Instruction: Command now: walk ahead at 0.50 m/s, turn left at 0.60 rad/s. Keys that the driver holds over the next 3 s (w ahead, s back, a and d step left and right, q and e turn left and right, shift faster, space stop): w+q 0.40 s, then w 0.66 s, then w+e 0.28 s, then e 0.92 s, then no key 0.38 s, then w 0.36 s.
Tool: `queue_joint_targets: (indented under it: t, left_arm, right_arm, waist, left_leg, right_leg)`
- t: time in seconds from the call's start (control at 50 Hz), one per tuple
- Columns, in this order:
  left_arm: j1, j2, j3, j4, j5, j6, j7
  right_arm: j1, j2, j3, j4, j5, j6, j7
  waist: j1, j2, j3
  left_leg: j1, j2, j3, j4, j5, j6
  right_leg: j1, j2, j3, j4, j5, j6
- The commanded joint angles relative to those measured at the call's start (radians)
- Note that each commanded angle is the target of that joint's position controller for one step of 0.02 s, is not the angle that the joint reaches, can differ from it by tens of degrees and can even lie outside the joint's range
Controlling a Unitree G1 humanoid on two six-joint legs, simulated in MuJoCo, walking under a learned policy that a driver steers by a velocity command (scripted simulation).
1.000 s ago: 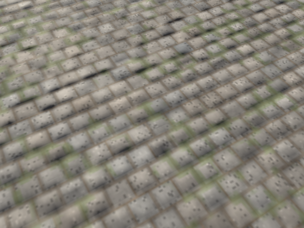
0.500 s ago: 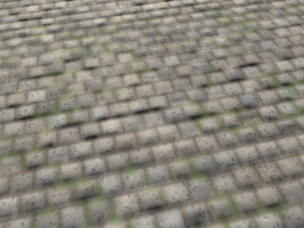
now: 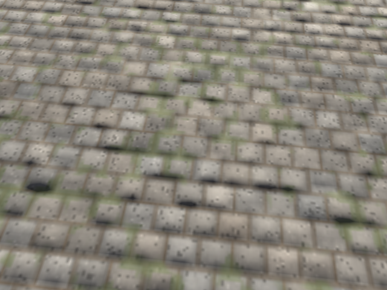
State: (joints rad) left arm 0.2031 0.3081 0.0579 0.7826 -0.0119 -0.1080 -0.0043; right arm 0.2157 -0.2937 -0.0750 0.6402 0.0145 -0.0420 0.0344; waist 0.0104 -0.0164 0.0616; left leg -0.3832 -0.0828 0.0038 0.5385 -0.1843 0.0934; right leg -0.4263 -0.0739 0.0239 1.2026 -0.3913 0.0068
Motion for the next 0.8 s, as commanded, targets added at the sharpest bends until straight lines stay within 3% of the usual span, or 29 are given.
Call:
queue_joint_targets:
  t: [0.02,0.1,0.18,0.26,0.3,0.32,0.34,0.36,0.38,0.4,0.42,0.44,0.46,0.48,0.5,0.54,0.6,0.64,0.68,0.74,0.78,0.8]
  left_arm:
    - [0.009,0.128,0.034,-0.081,0.021,-0.009,0.002]
    - [-0.08,0.075,0.017,-0.111,0.032,0.013,0.006]
    - [-0.227,0.045,0.002,-0.148,0.02,0.004,-0.009]
    - [-0.274,0.082,0.014,-0.174,0.006,-0.01,-0.025]
    - [-0.238,0.102,0.026,-0.172,0.003,-0.018,-0.028]
    - [-0.18,0.109,0.034,-0.159,0.004,-0.023,-0.025]
    - [-0.086,0.134,0.049,-0.14,0.012,-0.028,-0.019]
    - [0.063,0.187,0.064,-0.13,0.031,-0.032,-0.01]
    - [0.164,0.262,0.084,-0.092,0.041,-0.018,-0.012]
    - [0.157,0.173,0.066,-0.102,0.012,-0.013,-0.018]
    - [0.123,0.111,0.048,-0.108,0.008,-0.005,-0.013]
    - [0.079,0.094,0.039,-0.109,0.02,0.002,-0.012]
    - [0.051,0.077,0.032,-0.098,0.025,0.007,-0.012]
    - [0.038,0.063,0.024,-0.093,0.032,0.004,-0.011]
    - [0.034,0.056,0.023,-0.086,0.029,0.0,-0.012]
    - [0.044,0.068,0.027,-0.065,0.016,-0.008,-0.014]
    - [0.058,0.114,0.039,-0.04,0.006,-0.007,-0.012]
    - [0.068,0.13,0.041,-0.027,-0.001,0.001,-0.01]
    - [0.099,0.145,0.042,-0.011,-0.008,0.01,-0.009]
    - [0.153,0.163,0.045,0.019,-0.018,0.024,-0.01]
    - [0.16,0.177,0.048,0.033,-0.024,0.036,-0.007]
    - [0.147,0.186,0.049,0.036,-0.026,0.042,-0.004]
  right_arm:
    - [0.001,-0.123,-0.033,-0.075,-0.012,-0.023,-0.013]
    - [0.046,-0.154,-0.04,-0.044,-0.005,-0.026,-0.039]
    - [0.105,-0.161,-0.043,-0.012,0.006,-0.016,-0.05]
    - [0.157,-0.153,-0.042,0.018,0.014,-0.006,-0.053]
    - [0.151,-0.153,-0.043,0.02,0.011,0.002,-0.056]
    - [0.136,-0.144,-0.041,0.017,0.011,0.006,-0.056]
    - [0.127,-0.113,-0.03,0.009,0.008,0.005,-0.054]
    - [0.124,-0.057,-0.008,-0.012,-0.006,0.001,-0.05]
    - [0.266,-0.003,0.009,-0.035,0.023,-0.007,-0.051]
    - [0.264,-0.106,-0.005,-0.013,0.03,-0.009,-0.054]
    - [0.155,-0.158,-0.02,-0.016,0.023,-0.005,-0.054]
    - [0.094,-0.148,-0.019,-0.027,0.01,-0.001,-0.055]
    - [0.051,-0.129,-0.019,-0.039,-0.001,-0.005,-0.052]
    - [0.054,-0.108,-0.017,-0.041,0.004,-0.005,-0.046]
    - [0.067,-0.088,-0.014,-0.037,0.01,-0.003,-0.042]
    - [0.057,-0.055,-0.004,-0.035,0.007,0.001,-0.038]
    - [-0.019,-0.031,0.013,-0.053,-0.008,-0.008,-0.03]
    - [-0.08,-0.02,0.022,-0.059,-0.006,-0.019,-0.019]
    - [-0.144,-0.019,0.026,-0.069,0.0,-0.026,-0.01]
    - [-0.214,-0.036,0.022,-0.092,0.008,-0.03,0.0]
    - [-0.216,-0.056,0.015,-0.099,0.007,-0.032,0.005]
    - [-0.169,-0.073,0.005,-0.088,0.003,-0.033,0.004]
  waist:
    - [0.013,0.063,-0.126]
    - [-0.004,0.054,-0.084]
    - [-0.065,0.086,-0.058]
    - [-0.078,0.108,-0.055]
    - [-0.055,0.141,-0.061]
    - [-0.021,0.154,-0.076]
    - [0.026,0.147,-0.134]
    - [0.09,0.055,-0.272]
    - [0.036,-0.288,-0.409]
    - [0.054,-0.229,-0.36]
    - [0.083,-0.128,-0.228]
    - [0.07,-0.057,-0.151]
    - [0.052,-0.047,-0.088]
    - [0.025,-0.069,-0.067]
    - [0.01,-0.089,-0.062]
    - [-0.001,-0.087,-0.057]
    - [0.008,-0.058,-0.052]
    - [0.029,-0.056,-0.043]
    - [0.053,-0.059,-0.035]
    - [0.07,-0.071,-0.018]
    - [0.049,-0.083,-0.017]
    - [0.01,-0.084,-0.041]
  left_leg:
    - [0.238,0.264,-0.39,-0.293,0.191,0.208]
    - [0.144,0.213,-0.286,-0.31,0.273,0.196]
    - [0.115,0.166,-0.259,-0.287,0.145,0.138]
    - [0.205,0.208,-0.365,-0.198,0.08,0.12]
    - [0.245,0.223,-0.42,-0.14,0.101,0.106]
    - [0.244,0.209,-0.428,-0.098,0.128,0.091]
    - [0.216,0.161,-0.398,0.006,0.179,0.06]
    - [0.098,0.102,-0.322,0.272,0.077,0.019]
    - [-0.265,-0.035,-0.187,0.608,-0.38,-0.056]
    - [-0.401,0.043,-0.206,0.755,-0.397,-0.072]
    - [-0.433,0.076,-0.192,0.79,-0.301,-0.081]
    - [-0.401,0.105,-0.158,0.773,-0.23,-0.084]
    - [-0.378,0.126,-0.155,0.722,-0.186,-0.083]
    - [-0.33,0.148,-0.153,0.684,-0.16,-0.078]
    - [-0.297,0.156,-0.143,0.645,-0.153,-0.077]
    - [-0.29,0.162,-0.12,0.556,-0.147,-0.082]
    - [-0.297,0.186,-0.085,0.381,-0.027,-0.09]
    - [-0.257,0.182,-0.054,0.25,0.079,-0.09]
    - [-0.205,0.162,-0.024,0.146,0.148,-0.091]
    - [-0.18,0.143,-0.011,0.058,0.14,-0.075]
    - [-0.14,0.128,0.0,0.009,0.087,-0.048]
    - [-0.053,0.106,0.021,-0.028,0.084,-0.029]
  right_leg:
    - [-0.214,-0.06,0.055,-0.074,0.084,0.011]
    - [-0.212,-0.026,0.027,-0.286,0.257,0.062]
    - [-0.123,0.04,0.018,-0.573,0.473,0.063]
    - [-0.088,0.066,0.05,-0.685,0.435,0.036]
    - [-0.039,0.073,0.051,-0.707,0.336,0.01]
    - [0.038,0.079,0.034,-0.739,0.321,-0.01]
    - [0.194,0.06,0.035,-0.76,0.332,-0.042]
    - [0.454,-0.102,0.183,-0.733,0.308,-0.109]
    - [0.79,-0.331,0.648,-0.822,0.096,-0.278]
    - [0.775,-0.358,0.773,-0.882,-0.137,-0.272]
    - [0.655,-0.308,0.622,-0.902,-0.143,-0.229]
    - [0.527,-0.262,0.493,-0.915,-0.031,-0.203]
    - [0.421,-0.221,0.404,-0.938,0.078,-0.2]
    - [0.353,-0.19,0.334,-0.962,0.148,-0.194]
    - [0.317,-0.17,0.287,-0.985,0.19,-0.197]
    - [0.294,-0.169,0.221,-1.018,0.274,-0.218]
    - [0.304,-0.174,0.145,-1.049,0.379,-0.234]
    - [0.298,-0.15,0.08,-1.057,0.406,-0.216]
    - [0.297,-0.137,0.037,-1.05,0.411,-0.198]
    - [0.357,-0.172,0.041,-1.03,0.411,-0.183]
    - [0.401,-0.197,0.042,-0.991,0.472,-0.167]
    - [0.404,-0.191,0.022,-0.931,0.584,-0.151]
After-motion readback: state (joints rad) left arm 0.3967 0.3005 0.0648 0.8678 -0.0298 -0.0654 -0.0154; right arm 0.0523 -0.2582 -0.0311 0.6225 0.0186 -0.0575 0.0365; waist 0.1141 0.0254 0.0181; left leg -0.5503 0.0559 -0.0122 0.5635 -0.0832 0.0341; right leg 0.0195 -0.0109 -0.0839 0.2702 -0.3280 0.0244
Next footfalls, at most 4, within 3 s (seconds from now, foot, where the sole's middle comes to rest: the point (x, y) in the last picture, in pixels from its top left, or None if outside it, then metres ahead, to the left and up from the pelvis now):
0.36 right None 0.39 -0.12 -0.77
0.84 left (136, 253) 0.55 0.21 -0.77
1.38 right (178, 166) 0.92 0.08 -0.77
1.84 left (128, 144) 1.02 0.30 -0.77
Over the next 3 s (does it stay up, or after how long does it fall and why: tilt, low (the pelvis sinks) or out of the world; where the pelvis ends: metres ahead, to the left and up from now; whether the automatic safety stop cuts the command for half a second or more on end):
stays up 0.97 0.11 0.01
